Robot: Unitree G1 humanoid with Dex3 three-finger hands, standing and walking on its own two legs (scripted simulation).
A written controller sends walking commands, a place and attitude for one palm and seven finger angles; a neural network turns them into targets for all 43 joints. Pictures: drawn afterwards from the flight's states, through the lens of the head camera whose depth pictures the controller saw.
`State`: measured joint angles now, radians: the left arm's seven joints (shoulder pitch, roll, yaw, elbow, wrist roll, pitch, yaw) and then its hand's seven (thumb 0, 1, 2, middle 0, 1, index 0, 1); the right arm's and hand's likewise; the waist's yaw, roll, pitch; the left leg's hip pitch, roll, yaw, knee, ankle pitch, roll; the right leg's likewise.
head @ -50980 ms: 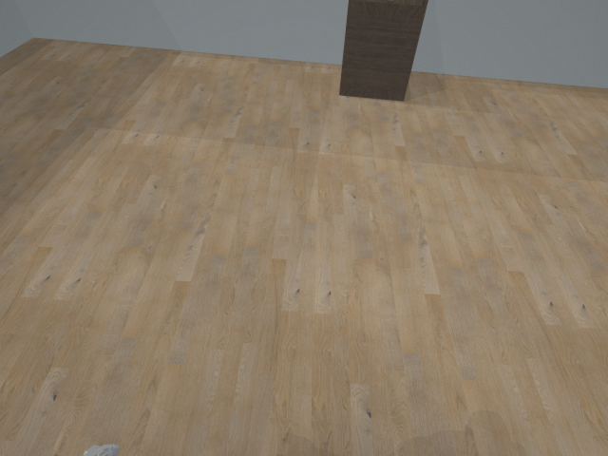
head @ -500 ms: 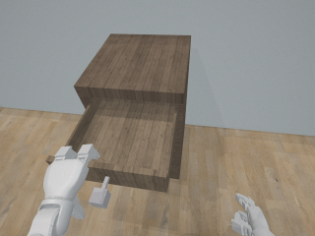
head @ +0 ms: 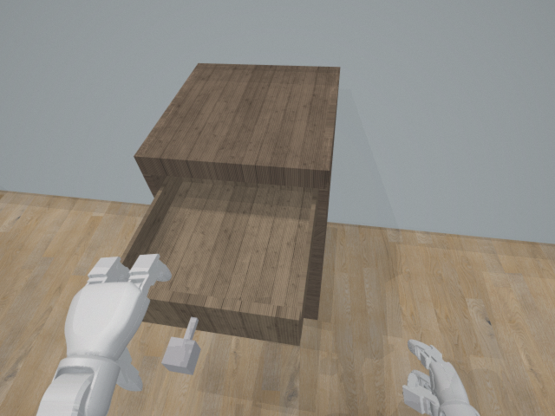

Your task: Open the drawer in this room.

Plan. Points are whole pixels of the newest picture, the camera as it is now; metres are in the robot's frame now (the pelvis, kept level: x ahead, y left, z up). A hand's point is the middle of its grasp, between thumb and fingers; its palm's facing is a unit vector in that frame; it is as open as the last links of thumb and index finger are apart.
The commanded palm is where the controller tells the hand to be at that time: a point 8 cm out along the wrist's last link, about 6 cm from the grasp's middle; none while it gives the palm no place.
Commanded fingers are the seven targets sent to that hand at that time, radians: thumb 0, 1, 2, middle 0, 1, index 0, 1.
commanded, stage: draw the hand back to the body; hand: left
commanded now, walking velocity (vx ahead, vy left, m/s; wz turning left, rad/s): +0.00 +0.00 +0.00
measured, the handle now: (186, 342) +0.25 +0.21 -0.12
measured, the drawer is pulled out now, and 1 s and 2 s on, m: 0.30 0.30 0.30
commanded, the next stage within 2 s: step back with the hand held close in 1.38 s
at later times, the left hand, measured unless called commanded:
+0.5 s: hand (119, 317) +0.20 +0.22 +0.10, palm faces +0.25 -0.76 -0.60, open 13.7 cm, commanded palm +0.16 +0.25 +0.15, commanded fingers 0.00 -0.25 0.41 -0.28 -1.04 -0.28 -1.04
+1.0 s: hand (80, 297) +0.19 +0.23 +0.16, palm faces +0.41 -0.81 -0.42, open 10.2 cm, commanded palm +0.14 +0.28 +0.19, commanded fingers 0.00 0.62 0.78 -0.22 -0.48 -0.22 -0.48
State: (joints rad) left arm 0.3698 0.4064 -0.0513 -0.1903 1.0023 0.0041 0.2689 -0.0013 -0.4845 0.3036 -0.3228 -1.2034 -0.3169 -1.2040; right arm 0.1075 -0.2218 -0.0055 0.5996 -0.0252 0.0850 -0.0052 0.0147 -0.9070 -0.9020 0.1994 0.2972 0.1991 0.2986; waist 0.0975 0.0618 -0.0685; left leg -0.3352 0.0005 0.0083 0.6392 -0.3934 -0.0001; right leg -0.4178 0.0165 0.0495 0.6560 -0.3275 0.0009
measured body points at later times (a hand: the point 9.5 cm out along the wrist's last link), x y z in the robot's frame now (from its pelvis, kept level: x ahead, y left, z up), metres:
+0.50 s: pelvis +0.01 +0.00 +0.01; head +0.01 -0.02 +0.46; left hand +0.18 +0.26 +0.13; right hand +0.22 -0.20 -0.07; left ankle -0.04 +0.12 -0.72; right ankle +0.00 -0.12 -0.72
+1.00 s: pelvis +0.02 -0.01 +0.02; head +0.02 -0.03 +0.47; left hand +0.16 +0.27 +0.19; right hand +0.22 -0.22 -0.06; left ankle -0.04 +0.12 -0.72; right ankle +0.00 -0.12 -0.72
